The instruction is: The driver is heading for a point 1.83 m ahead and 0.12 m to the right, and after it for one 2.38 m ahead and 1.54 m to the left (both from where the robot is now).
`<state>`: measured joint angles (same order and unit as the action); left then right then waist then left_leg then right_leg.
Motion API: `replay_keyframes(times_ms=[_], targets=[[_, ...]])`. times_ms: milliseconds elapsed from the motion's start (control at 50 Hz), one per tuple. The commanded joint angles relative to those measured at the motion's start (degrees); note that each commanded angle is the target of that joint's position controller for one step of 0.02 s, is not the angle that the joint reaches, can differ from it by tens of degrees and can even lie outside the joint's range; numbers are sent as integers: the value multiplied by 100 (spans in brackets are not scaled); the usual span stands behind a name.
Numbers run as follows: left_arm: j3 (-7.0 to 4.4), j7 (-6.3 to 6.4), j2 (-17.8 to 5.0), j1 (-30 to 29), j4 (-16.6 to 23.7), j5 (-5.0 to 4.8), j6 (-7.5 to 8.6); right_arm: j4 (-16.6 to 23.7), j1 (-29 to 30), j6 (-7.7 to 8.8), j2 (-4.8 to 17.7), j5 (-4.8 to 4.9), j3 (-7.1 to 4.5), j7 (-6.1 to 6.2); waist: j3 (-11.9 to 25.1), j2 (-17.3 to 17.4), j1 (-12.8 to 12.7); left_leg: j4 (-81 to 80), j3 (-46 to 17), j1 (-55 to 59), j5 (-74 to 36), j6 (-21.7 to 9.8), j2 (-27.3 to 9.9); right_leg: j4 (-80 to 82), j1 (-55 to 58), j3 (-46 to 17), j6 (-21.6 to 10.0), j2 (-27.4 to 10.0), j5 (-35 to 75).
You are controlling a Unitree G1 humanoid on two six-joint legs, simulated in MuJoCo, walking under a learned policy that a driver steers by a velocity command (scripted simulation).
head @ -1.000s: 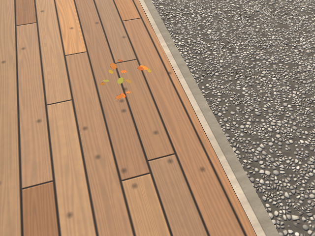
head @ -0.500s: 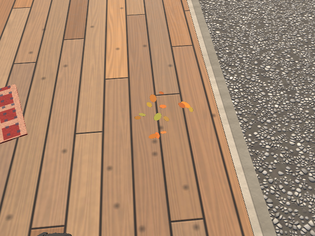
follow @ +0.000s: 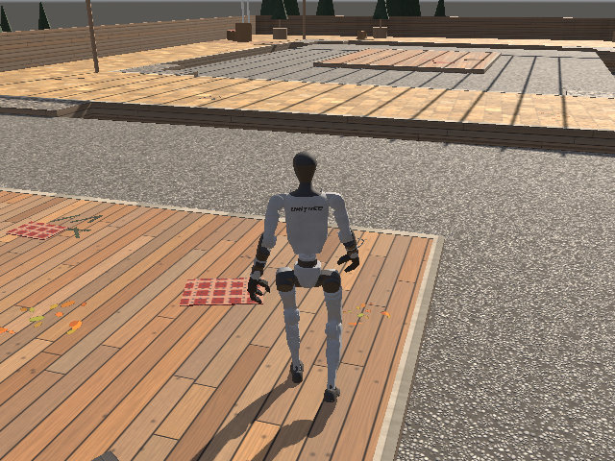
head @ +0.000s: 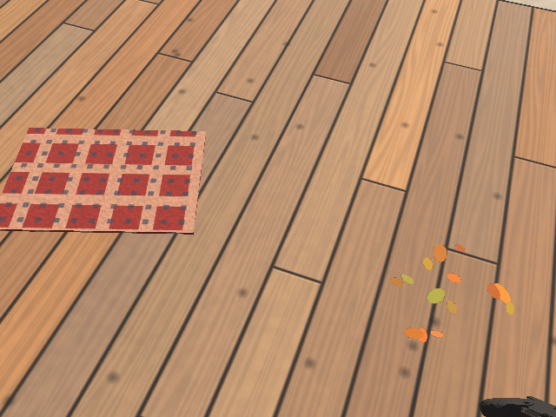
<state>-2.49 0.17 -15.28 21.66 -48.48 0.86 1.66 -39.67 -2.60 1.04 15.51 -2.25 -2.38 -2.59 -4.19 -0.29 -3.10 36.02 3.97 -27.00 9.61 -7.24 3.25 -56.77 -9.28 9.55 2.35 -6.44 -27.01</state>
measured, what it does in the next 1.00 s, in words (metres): walks ahead: right foot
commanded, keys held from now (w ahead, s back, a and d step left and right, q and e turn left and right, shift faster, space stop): q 0.02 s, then no key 0.54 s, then e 0.44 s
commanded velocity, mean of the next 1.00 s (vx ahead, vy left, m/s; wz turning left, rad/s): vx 0.09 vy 0.00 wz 0.01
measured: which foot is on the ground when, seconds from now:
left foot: down 0.00-1.00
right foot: up 0.00-0.46, down 0.48-0.82, up 0.84-1.00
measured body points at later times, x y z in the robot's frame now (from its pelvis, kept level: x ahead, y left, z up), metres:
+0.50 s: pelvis +0.16 -0.01 +0.02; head +0.18 -0.01 +0.47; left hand +0.24 +0.25 -0.11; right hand +0.24 -0.26 -0.12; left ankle +0.09 +0.06 -0.72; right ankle +0.21 -0.10 -0.72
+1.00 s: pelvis +0.16 -0.01 +0.02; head +0.20 -0.02 +0.47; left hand +0.29 +0.25 -0.10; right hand +0.20 -0.30 -0.12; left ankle +0.12 +0.09 -0.72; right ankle +0.17 -0.11 -0.68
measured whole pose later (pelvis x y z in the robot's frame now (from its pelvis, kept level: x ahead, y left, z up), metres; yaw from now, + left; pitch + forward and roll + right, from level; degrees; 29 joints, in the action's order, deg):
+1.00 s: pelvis +0.16 -0.01 +0.02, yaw -5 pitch +0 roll +1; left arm -3.5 -0.8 -16.0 10.3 -46.6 0.8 -3.9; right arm -52.4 -13.2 -1.2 15.3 -1.7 -2.7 3.0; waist -4.3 -0.3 0.7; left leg 27.2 7.3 -7.4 19.5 -1.6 -0.6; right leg -48.1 -23.3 2.6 -1.8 0.4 -25.8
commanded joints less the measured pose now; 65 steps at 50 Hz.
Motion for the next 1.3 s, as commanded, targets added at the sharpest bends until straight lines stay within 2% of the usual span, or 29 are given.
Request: replay_keyframes(times_ms=[20,40,80,120,320,440,460,480,500,520,540,580,620,660,720,780,820,860,880,900,960,1040,1080,1100,1120,1140,1180,1220,1300], targets=[[-105,11,-660,-537,902,-73,146,-164,-1702,-16,1286,214,-452,249,1318,315,748,-1308,-2735,3651,-4090,-1445,-2146,-2314,-3107,-924,-17,150,185],[-81,34,-591,-351,753,-59,127,-179,-1418,10,943,232,-359,274,884,70,456,-1386,-2134,2945,-4307,-1094,-1792,-1712,-2809,-956,-49,-26,304],[-94,19,-610,-49,608,112,-67,-97,-908,51,606,238,-218,286,737,169,67,-1638,-1617,2069,-4188,-780,-1363,-1164,-2126,-969,-14,-78,435],[-103,-19,-543,66,558,107,-199,-169,-1006,122,671,212,-213,251,884,234,-8,-1733,-1387,1832,-4700,-762,-1240,-939,-1859,-858,14,64,701],[-54,51,-398,-942,678,40,-292,-675,-1650,105,574,124,-91,331,632,414,411,-1739,-1274,2452,-4486,-441,-1265,911,-2065,-898,-178,254,1637],[-7,177,-272,-755,496,-4,-199,-923,-1540,45,494,132,-6,407,427,429,332,-1108,-1484,2449,-4478,-328,-1279,2567,-985,-808,-474,562,1258],[9,203,-226,-507,393,11,-147,-941,-1418,50,468,196,16,431,473,313,151,-916,-1478,2225,-4034,-138,-1171,3337,-318,-901,-538,469,2032],[-25,244,-456,-226,302,52,-69,-905,-1473,99,375,221,63,444,765,-28,118,-707,-1427,1823,-3086,128,-927,3571,623,-1436,-623,-90,3901],[-67,245,-837,-216,342,46,-30,-978,-2032,90,265,199,68,447,969,-694,464,-406,-1158,1427,-622,284,-418,3179,1154,-2215,-1070,-1017,6287],[-35,210,-723,-390,328,-76,-84,-1214,-2239,-40,250,198,48,479,1124,-1058,373,-217,-880,1524,1262,359,-23,3127,852,-2569,-1774,-1430,6845],[55,165,-471,-508,322,-47,-102,-1214,-1930,-129,350,158,33,490,960,-965,324,-109,-840,1536,1838,369,-2,3413,535,-2718,-1848,-1412,6205],[153,147,-333,-858,281,40,-137,-1279,-1613,-226,230,171,50,436,688,-742,450,-518,-824,1824,1586,415,-56,3699,-7,-2375,-1496,-936,4728],[79,147,-583,-1134,253,-21,-191,-1394,-1605,-233,194,140,72,430,494,-773,593,-1414,-818,2293,313,491,-154,3712,-419,-2066,-972,-382,3532],[-28,86,-790,-1016,283,-95,-222,-1402,-1477,-186,509,95,5,489,422,-533,389,-1307,-871,2154,338,537,-354,3734,-585,-2105,-806,-145,2550],[-113,46,-783,-1072,293,-69,-263,-1449,-1473,-174,453,156,-49,565,297,-275,396,-1056,-707,1750,658,458,-332,3427,-636,-2229,-947,-76,2675],[-148,17,-714,-1087,355,-28,-275,-1368,-1527,-166,492,136,-104,629,533,-109,411,-1013,-784,1841,560,298,-494,2980,-901,-2332,-1005,0,3096],[-137,19,-572,-1266,474,-50,-312,-1298,-1504,-191,696,106,-186,651,414,361,449,-1430,-1246,2079,-212,-12,-1085,2286,-1553,-1808,-743,532,2341],[-142,55,-433,-1157,481,46,-393,-1169,-1277,-198,809,74,-213,659,309,1031,427,-1749,-1868,2046,-2049,-776,-2371,734,-1974,-893,-570,927,-199],[-186,52,-533,-1220,488,69,-444,-1084,-1268,-178,737,62,-194,646,195,635,457,-1784,-1847,2002,-2805,-1058,-2626,-35,-2160,-884,-547,748,-696],[-203,32,-525,-1219,488,42,-485,-1036,-1173,-166,723,54,-179,636,123,318,360,-1765,-1587,2007,-2941,-1023,-2535,-178,-2185,-975,-507,587,-616],[-167,-110,-418,-1179,506,-1,-510,-937,-846,-150,785,27,-183,583,169,691,315,-1468,-624,2321,-2967,-412,-1830,724,-1836,-776,-376,556,109],[-191,-190,-431,-1238,673,-53,-518,-988,-1069,-199,982,105,-256,474,480,861,490,-807,-250,2529,-3242,-201,-1823,1780,-1128,-341,-459,796,301],[-235,-123,-490,-817,612,12,-443,-990,-1032,-190,1006,150,-285,438,665,498,161,235,126,2038,-2695,178,-1645,2982,-197,-436,-622,891,1382],[-379,-61,-1070,-556,629,88,-354,-894,-1188,-173,841,140,-249,407,903,-553,75,1508,425,985,-832,582,-1189,3654,722,-1978,-944,-51,2825],[-524,-88,-1807,-273,653,19,-327,-543,-951,-251,304,115,-90,434,1030,-1549,-2,2501,235,-337,2982,813,-82,3915,915,-4062,-2010,-1715,5100],[-477,-76,-1520,-1,485,-106,-319,-629,-801,-353,489,62,-121,464,1139,-656,-108,3159,-550,-54,2844,781,-386,3846,664,-3718,-2316,-1701,4950],[-272,24,-851,-908,605,-22,-368,-755,-797,-346,465,173,-120,442,301,-317,269,2923,-624,-91,1945,733,-588,4009,-95,-2681,-1895,-972,3730],[-213,48,-683,-1096,613,6,-378,-876,-1024,-285,618,10,-164,336,440,-598,358,2439,-458,110,1375,732,-591,4343,-25,-2373,-1553,-431,2053],[-214,-6,-762,-635,319,19,-225,-880,-830,-213,434,-1,-128,137,268,-521,207,1563,-370,-127,1055,790,-539,4930,340,-2647,-1568,-452,217]])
